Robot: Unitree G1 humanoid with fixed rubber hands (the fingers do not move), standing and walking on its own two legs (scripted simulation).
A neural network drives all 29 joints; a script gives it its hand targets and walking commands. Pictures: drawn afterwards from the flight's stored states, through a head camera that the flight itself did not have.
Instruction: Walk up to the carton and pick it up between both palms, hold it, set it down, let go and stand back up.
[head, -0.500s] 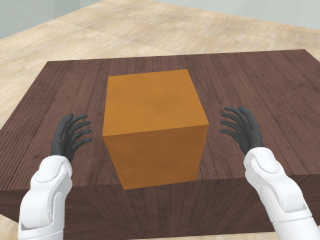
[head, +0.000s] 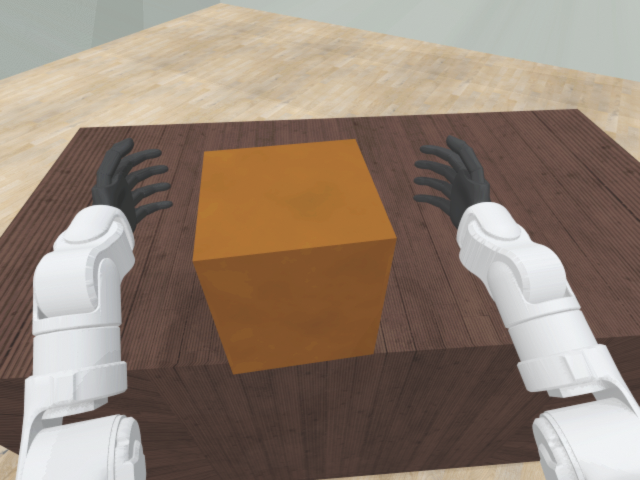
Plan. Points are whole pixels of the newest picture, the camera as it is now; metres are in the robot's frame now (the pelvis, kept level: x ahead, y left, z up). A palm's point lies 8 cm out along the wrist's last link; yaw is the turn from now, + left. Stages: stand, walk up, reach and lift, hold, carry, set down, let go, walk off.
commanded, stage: reach and lift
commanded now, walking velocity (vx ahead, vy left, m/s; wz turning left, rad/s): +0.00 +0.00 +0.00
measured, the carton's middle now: (293, 258) +0.41 +0.06 +0.06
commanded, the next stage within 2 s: none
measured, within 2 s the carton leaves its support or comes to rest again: neither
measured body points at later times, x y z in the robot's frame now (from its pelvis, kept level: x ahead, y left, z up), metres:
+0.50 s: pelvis +0.01 +0.02 +0.00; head +0.00 +0.03 +0.45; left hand +0.43 +0.25 +0.23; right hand +0.45 -0.15 +0.23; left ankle +0.04 +0.12 -0.75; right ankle -0.02 -0.09 -0.75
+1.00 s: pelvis +0.00 +0.01 +0.00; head +0.02 +0.03 +0.45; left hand +0.42 +0.24 +0.13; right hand +0.44 -0.12 +0.12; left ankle +0.04 +0.12 -0.75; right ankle -0.02 -0.09 -0.75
